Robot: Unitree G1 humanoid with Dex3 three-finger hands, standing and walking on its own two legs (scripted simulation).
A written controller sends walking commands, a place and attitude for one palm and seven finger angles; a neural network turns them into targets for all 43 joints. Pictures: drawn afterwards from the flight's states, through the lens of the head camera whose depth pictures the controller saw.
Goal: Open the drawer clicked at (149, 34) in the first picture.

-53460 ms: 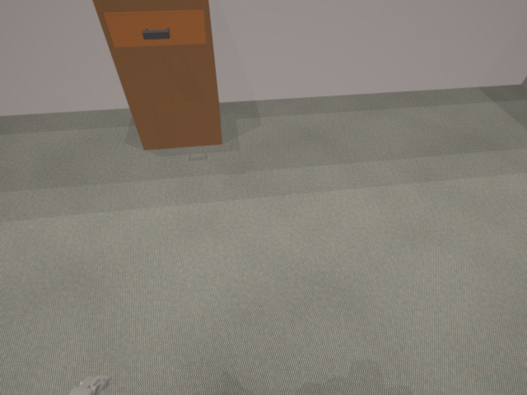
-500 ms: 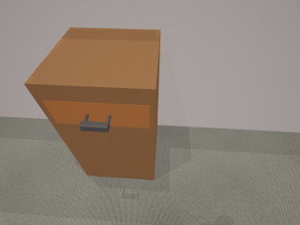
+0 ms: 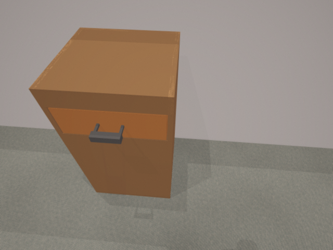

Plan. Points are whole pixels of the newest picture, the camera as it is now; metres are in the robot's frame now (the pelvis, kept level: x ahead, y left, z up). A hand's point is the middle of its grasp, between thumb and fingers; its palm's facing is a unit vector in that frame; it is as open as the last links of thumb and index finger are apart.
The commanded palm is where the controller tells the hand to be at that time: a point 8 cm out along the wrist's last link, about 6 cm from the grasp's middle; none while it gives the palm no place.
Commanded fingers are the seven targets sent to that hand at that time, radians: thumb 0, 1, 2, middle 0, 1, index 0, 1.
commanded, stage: raise the hand with hooked fingers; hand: left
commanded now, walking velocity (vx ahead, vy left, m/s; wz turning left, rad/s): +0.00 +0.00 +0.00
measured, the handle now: (107, 132) +0.50 +0.25 -0.10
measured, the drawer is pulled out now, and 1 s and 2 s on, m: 0.00 0.00 0.00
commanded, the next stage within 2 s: move the hooked fingers above the handle in 1.88 s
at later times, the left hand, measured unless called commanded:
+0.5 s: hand out of the picture +0.13 +0.21 -0.08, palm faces -0.09 -0.20 -0.98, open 9.2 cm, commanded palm +0.15 +0.23 +0.00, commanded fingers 0.00 0.27 0.63 -0.25 -0.70 -0.25 -0.70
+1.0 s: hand (69, 198) +0.23 +0.25 +0.00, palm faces +0.00 -0.11 -0.99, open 12.1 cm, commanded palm +0.21 +0.25 +0.06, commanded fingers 0.00 -0.31 0.38 -0.29 -1.08 -0.29 -1.08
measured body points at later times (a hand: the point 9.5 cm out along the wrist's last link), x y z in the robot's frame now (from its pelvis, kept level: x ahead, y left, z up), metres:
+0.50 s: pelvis -0.02 +0.01 -0.04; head +0.01 +0.01 +0.41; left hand +0.13 +0.22 -0.03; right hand +0.25 -0.21 -0.09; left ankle -0.04 +0.14 -0.74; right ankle +0.02 -0.09 -0.74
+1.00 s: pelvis -0.01 +0.03 -0.02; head +0.02 +0.01 +0.43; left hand +0.22 +0.26 +0.05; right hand +0.15 -0.21 -0.14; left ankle -0.04 +0.14 -0.74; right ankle +0.02 -0.09 -0.74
